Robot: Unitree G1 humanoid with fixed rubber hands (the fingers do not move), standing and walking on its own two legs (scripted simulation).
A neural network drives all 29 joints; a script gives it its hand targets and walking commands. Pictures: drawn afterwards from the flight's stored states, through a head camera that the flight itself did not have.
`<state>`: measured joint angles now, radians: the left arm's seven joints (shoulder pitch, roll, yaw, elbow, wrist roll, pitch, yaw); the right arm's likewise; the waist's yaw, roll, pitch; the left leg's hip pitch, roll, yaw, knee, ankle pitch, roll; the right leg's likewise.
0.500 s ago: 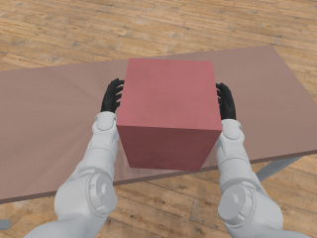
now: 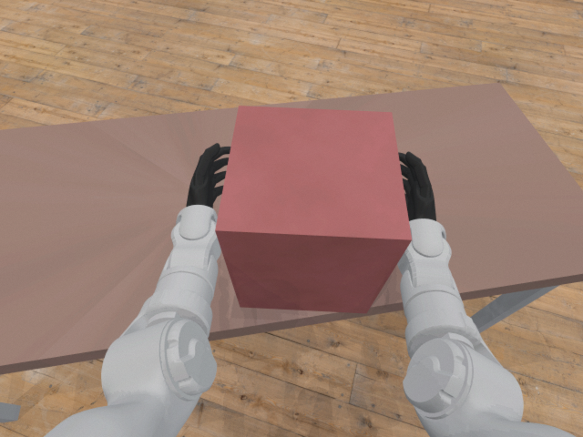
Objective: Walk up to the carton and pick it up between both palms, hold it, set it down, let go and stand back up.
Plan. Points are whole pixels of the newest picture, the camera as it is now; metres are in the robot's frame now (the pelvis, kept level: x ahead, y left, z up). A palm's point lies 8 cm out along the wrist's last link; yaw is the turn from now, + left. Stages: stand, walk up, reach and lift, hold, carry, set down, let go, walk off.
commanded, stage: reach and lift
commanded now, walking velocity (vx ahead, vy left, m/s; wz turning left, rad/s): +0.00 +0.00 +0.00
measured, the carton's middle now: (308, 219) +0.43 -0.01 +0.01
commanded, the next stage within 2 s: none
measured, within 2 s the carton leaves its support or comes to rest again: leaves its support in 0.14 s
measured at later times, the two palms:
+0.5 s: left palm (193, 203) +0.42 +0.15 +0.07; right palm (416, 210) +0.40 -0.15 +0.07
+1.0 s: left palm (188, 202) +0.40 +0.15 +0.09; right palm (421, 207) +0.39 -0.15 +0.09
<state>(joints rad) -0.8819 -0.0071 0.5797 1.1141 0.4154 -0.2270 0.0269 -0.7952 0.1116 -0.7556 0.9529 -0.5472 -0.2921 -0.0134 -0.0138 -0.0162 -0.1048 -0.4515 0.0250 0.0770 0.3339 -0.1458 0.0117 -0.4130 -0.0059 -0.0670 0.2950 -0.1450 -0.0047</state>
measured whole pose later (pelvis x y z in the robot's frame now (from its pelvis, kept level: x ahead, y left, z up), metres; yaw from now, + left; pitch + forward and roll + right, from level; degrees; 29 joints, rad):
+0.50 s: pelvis -0.01 -0.01 +0.00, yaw +1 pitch +15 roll -1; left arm -0.90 0.02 0.53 1.18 0.37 -0.29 0.06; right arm -0.82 0.07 -0.75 1.09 -0.53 -0.42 -0.07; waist 0.00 -0.03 -0.13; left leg -0.45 0.03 0.07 0.30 -0.10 0.01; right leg -0.41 0.00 -0.09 0.26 -0.11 -0.01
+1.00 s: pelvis -0.01 +0.00 +0.00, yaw +0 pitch +10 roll -1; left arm -0.83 0.02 0.41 1.13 0.26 -0.21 0.09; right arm -0.78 0.02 -0.52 1.12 -0.32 -0.35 -0.10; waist 0.00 -0.02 -0.13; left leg -0.35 0.04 0.08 0.31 -0.13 0.01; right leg -0.30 0.00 -0.08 0.24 -0.12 -0.01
